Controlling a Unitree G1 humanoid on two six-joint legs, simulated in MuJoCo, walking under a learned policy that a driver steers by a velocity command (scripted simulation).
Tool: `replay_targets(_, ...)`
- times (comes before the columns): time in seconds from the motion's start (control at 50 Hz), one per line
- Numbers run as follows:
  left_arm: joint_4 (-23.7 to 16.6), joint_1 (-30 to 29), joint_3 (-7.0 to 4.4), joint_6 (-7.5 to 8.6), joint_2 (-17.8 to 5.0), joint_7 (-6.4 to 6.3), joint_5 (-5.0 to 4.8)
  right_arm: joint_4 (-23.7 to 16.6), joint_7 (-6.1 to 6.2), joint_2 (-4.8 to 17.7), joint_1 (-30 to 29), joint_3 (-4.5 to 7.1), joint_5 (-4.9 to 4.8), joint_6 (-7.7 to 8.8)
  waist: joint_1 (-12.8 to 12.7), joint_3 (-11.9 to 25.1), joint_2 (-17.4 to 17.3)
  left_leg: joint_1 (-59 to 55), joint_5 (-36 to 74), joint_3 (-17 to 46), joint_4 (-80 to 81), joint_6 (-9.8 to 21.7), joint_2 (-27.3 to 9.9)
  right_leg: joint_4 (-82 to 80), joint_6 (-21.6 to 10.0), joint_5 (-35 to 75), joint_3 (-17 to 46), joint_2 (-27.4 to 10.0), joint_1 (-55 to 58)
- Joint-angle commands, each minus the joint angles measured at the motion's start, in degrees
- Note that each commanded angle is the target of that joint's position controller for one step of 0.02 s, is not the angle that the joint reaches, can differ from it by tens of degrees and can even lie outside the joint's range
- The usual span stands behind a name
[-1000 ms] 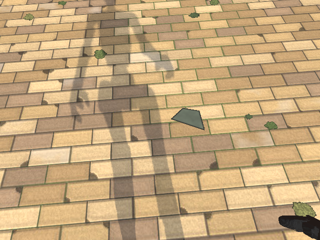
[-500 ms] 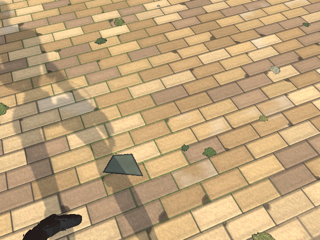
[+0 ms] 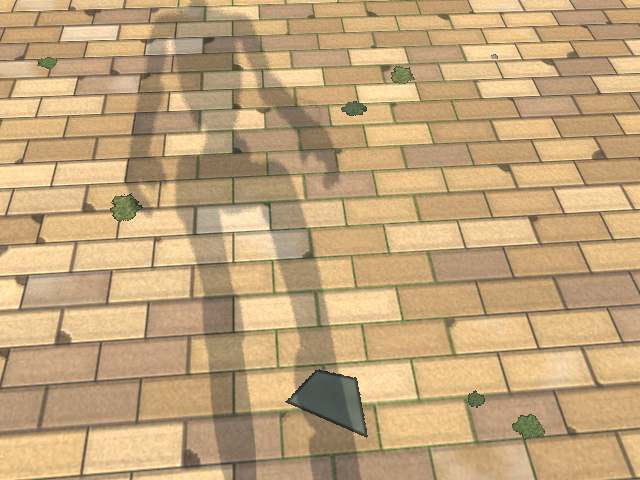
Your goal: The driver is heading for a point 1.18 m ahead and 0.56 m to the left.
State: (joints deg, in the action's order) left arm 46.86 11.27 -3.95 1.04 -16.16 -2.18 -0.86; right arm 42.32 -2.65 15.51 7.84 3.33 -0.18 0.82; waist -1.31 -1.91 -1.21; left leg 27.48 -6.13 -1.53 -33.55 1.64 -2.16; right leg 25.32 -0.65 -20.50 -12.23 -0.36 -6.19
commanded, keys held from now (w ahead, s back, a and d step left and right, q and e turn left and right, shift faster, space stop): q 0.84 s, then w+q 0.04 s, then w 0.12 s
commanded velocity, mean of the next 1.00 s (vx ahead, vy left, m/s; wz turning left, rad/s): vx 0.05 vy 0.00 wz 0.55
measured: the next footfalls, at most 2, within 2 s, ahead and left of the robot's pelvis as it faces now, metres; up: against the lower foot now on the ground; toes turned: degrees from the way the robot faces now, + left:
left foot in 0.02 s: +0.13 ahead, +0.10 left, +0.00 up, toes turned +2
right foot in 0.44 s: +0.14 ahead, -0.13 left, +0.00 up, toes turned +21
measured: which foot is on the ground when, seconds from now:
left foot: up 0.00-0.00, down 0.02-0.44, up 0.46-0.86, down 0.88-1.00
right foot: down 0.00-0.02, up 0.04-0.42, down 0.44-0.88, up 0.90-1.00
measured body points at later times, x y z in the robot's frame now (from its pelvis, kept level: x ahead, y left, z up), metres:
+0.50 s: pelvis +0.05 -0.03 +0.00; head +0.09 -0.04 +0.45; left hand +0.09 +0.28 -0.09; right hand +0.30 -0.25 -0.09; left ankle +0.08 +0.10 -0.71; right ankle +0.10 -0.14 -0.73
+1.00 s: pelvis +0.04 +0.01 +0.01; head +0.05 +0.05 +0.46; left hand -0.01 +0.33 -0.11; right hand +0.31 -0.14 -0.07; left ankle -0.02 +0.09 -0.73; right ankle +0.12 -0.12 -0.66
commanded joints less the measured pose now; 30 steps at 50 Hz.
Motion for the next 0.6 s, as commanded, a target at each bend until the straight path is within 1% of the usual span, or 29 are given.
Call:
replay_targets(0.02, -3.6, 1.5, -1.85, -0.04, -7.7, -0.55, 1.03, -2.6, 1.27, 14.1, 10.7, 4.92, 0.36, 0.63, 4.7, 11.0, -6.6, -20.6, 31.1, 10.3, 7.5, 6.9, -4.6, 24.1, -0.3, 29.8, 1.7, -6.9, -6.8)
replay_targets(0.04, -5.5, 3.6, -0.38, 0.34, -3.6, 0.12, 3.48, -3.7, 2.13, 18.3, 11.1, 5.38, 1.13, 0.32, 1.9, 15.0, -17.3, -34.4, 51.7, 30.8, 6.0, 19.2, -18.0, 43.0, 4.3, -18.3, 4.3, 3.6, -26.2)
replay_targets(0.06, -5.0, 2.3, -0.50, 0.64, -5.6, 0.99, 2.12, -4.6, 1.82, 14.6, 11.6, 4.30, 1.15, 0.41, 4.5, 23.0, -10.5, -35.9, 41.0, 34.5, 8.7, 22.2, -19.1, 49.4, 3.6, -20.6, 16.7, 3.3, -28.4)
replay_targets(0.08, -5.7, -0.9, -0.94, 0.47, -7.1, 1.26, 0.23, -5.8, 1.70, 12.7, 7.6, 3.91, 0.68, 0.61, 4.2, 18.0, -6.4, -31.7, 32.5, 29.4, 10.1, 19.8, -16.7, 50.1, 2.9, -16.5, 17.6, 1.4, -31.4)
replay_targets(0.1, -5.5, -2.3, -1.07, 0.09, -6.9, 0.80, 0.34, -6.1, 2.01, 11.0, 4.4, 3.57, -0.35, 0.44, 3.1, 13.5, -2.2, -26.9, 23.5, 25.4, 11.3, 16.2, -13.6, 46.8, 2.8, -12.1, 17.3, -0.3, -32.4)
replay_targets(0.12, -5.4, -3.5, -1.38, -0.46, -7.4, 0.10, 1.08, -6.7, 2.48, 9.7, 2.3, 3.13, -0.84, -0.07, 2.3, 10.6, -0.9, -22.0, 17.1, 23.6, 12.8, 14.2, -11.9, 43.0, 3.0, -8.8, 17.3, -1.4, -31.5)
replay_targets(0.14, -5.7, -3.4, -1.56, -0.94, -7.5, -0.17, 1.27, -7.1, 2.92, 9.6, 0.9, 3.00, -0.53, -0.56, 1.0, 9.4, -2.3, -17.1, 13.5, 22.1, 14.1, 13.2, -9.9, 39.9, 3.2, -6.4, 17.0, -1.3, -28.1)
replay_targets(0.16, -5.6, -2.7, -1.46, -1.17, -6.8, -0.21, 1.30, -7.6, 3.20, 10.0, 0.3, 3.15, 0.11, -0.93, 0.4, 9.1, -4.0, -14.6, 12.4, 21.4, 14.8, 12.7, -8.6, 37.2, 3.5, -4.8, 16.3, -0.4, -25.8)
replay_targets(0.18, -5.5, -2.1, -1.27, -1.18, -5.8, -0.26, 1.16, -7.9, 3.51, 10.3, 0.4, 3.35, 0.41, -1.13, 0.2, 9.4, -5.0, -14.0, 12.3, 20.9, 14.9, 12.6, -7.9, 34.0, 3.9, -4.0, 16.1, 0.3, -24.5)
replay_targets(0.2, -5.4, -1.8, -1.11, -1.13, -5.3, -0.35, 1.05, -8.1, 3.82, 10.7, 0.8, 3.58, 0.39, -1.23, 0.4, 9.9, -5.4, -14.0, 12.1, 20.8, 14.9, 12.5, -7.5, 31.1, 4.4, -3.3, 16.1, 0.8, -23.6)
replay_targets(0.24, -5.4, -2.4, -0.83, -1.05, -4.7, -0.39, 1.07, -8.4, 4.42, 11.5, 1.1, 3.98, 0.01, -1.46, 0.9, 10.7, -5.4, -13.5, 7.9, 21.4, 14.7, 12.0, -6.9, 26.1, 4.9, -1.1, 16.6, 1.2, -21.8)
replay_targets(0.28, -5.6, -3.2, -0.82, -1.04, -4.8, -0.20, 0.96, -8.8, 4.73, 11.7, 0.7, 4.12, -0.06, -1.88, 1.5, 10.5, -6.4, -12.1, 1.3, 22.9, 15.2, 11.3, -6.2, 22.3, 5.1, 0.9, 17.0, 1.6, -19.8)
replay_targets(0.32, -5.9, -3.7, -0.97, -0.80, -5.2, 0.14, 0.76, -9.2, 4.69, 11.5, 0.5, 4.12, 0.05, -2.28, 1.9, 9.6, -7.6, -11.3, -3.8, 25.1, 15.5, 10.7, -5.8, 18.8, 4.9, 1.1, 17.3, 2.1, -18.3)
replay_targets(0.36, -6.2, -3.6, -1.18, -0.24, -5.6, 0.59, 0.55, -9.5, 4.54, 11.4, 0.5, 4.10, -0.04, -2.62, 2.2, 9.0, -8.5, -12.0, -5.4, 27.8, 15.0, 10.1, -5.7, 14.7, 4.2, 0.7, 17.4, 2.4, -16.9)
replay_targets(0.38, -6.1, -3.0, -1.30, 0.11, -5.8, 0.86, 0.44, -9.6, 4.52, 11.3, 0.4, 4.08, -0.18, -2.82, 2.0, 8.8, -8.8, -12.4, -5.0, 28.9, 14.5, 9.8, -5.6, 11.7, 3.6, 1.0, 17.2, 2.6, -15.7)
replay_targets(0.4, -5.8, -1.6, -1.45, 0.45, -5.7, 1.15, 0.38, -9.9, 4.60, 11.2, -0.1, 4.02, -0.46, -3.08, 1.1, 8.7, -8.8, -12.0, -4.6, 29.3, 13.4, 9.0, -4.9, 6.9, 2.9, 3.1, 16.6, 2.8, -13.1)
replay_targets(0.42, -5.1, 0.5, -1.72, 0.73, -5.9, 1.41, 0.38, -10.1, 4.75, 10.9, -0.6, 3.91, -0.89, -3.39, -0.2, 8.5, -8.6, -10.4, -5.0, 28.8, 11.9, 7.5, -3.4, 0.2, 1.9, 7.3, 15.8, 2.6, -8.7)
replay_targets(0.44, -4.7, 2.4, -2.52, 0.76, -8.3, 1.32, 0.95, -10.2, 4.88, 9.4, 0.6, 3.49, -1.02, -3.51, -0.3, 8.8, -5.6, -6.3, -9.8, 26.4, 8.0, 4.9, -0.7, -4.2, -0.1, 9.4, 19.1, -2.8, -2.9)
replay_targets(0.46, -5.4, 1.9, -3.49, 0.28, -13.2, 0.93, 2.24, -10.8, 4.71, 6.3, 2.3, 2.77, -0.78, -3.44, 1.9, 7.9, 7.9, 3.2, -21.7, 16.6, -4.9, 1.3, 6.6, -7.9, -5.8, 11.5, 32.0, -15.7, 1.5)
replay_targets(0.48, -5.9, 0.3, -3.68, 0.18, -14.0, 1.17, 4.24, -12.3, 4.45, 9.3, 1.3, 3.78, -0.61, -2.55, 1.9, 5.4, 18.7, 9.1, -29.4, 10.0, -18.2, -1.2, 10.0, -10.9, -13.9, 17.9, 43.1, -23.3, -4.2)
replay_targets(0.5, -8.0, -3.5, -2.73, 0.46, -10.6, 0.83, 3.92, -10.9, 4.23, 12.8, 2.9, 4.98, -0.16, -2.29, 2.8, 4.8, 13.1, 8.4, -26.1, 11.8, -27.3, -2.6, 6.8, -9.9, -14.4, 19.7, 39.3, -22.3, -5.3)
replay_targets(0.52, -8.6, -6.3, -2.13, 0.47, -8.0, 0.49, 2.95, -9.1, 4.14, 13.1, 4.6, 5.42, -0.50, -2.68, 3.9, 4.2, 9.8, 8.1, -22.4, 10.9, -30.9, -3.4, 6.5, -8.5, -11.5, 19.9, 32.6, -18.4, -5.6)
replay_targets(0.54, -9.1, -7.4, -1.79, 0.35, -7.0, 0.22, 2.00, -7.8, 4.44, 11.5, 6.0, 5.20, -0.43, -3.36, 4.0, 4.0, 8.3, 8.8, -19.5, 10.0, -34.1, -4.5, 6.2, -7.5, -9.3, 19.2, 28.1, -15.2, -4.3)
replay_targets(0.56, -9.1, -7.1, -1.49, 0.22, -6.5, 0.00, 1.34, -7.7, 4.40, 10.1, 6.2, 4.82, -0.40, -3.87, 3.3, 3.1, 8.4, 10.1, -17.8, 9.5, -37.0, -5.5, 5.9, -7.1, -9.4, 21.8, 25.7, -14.7, -3.6)
replay_targets(0.58, -9.1, -6.3, -1.34, -0.05, -6.5, -0.24, 1.36, -8.2, 4.21, 8.9, 5.5, 4.41, -0.70, -4.09, 2.8, 2.7, 8.3, 10.0, -16.6, 8.0, -37.3, -6.2, 5.5, -7.2, -9.6, 23.7, 22.7, -13.6, -3.6)
replay_targets(0.6, -8.9, -5.0, -1.40, -0.36, -6.7, -0.43, 1.58, -9.1, 4.07, 8.1, 3.8, 4.07, -1.11, -4.10, 1.8, 2.6, 9.1, 10.5, -15.4, 6.4, -35.2, -6.8, 4.9, -7.4, -10.0, 24.3, 20.8, -13.0, -2.3)
Velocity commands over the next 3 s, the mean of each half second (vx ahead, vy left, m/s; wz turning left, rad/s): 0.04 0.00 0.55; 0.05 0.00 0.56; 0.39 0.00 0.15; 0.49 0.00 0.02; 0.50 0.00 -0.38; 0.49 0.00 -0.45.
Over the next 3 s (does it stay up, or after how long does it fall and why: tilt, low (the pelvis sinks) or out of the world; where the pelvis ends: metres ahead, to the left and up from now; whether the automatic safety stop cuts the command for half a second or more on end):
stays up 0.96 0.54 0.00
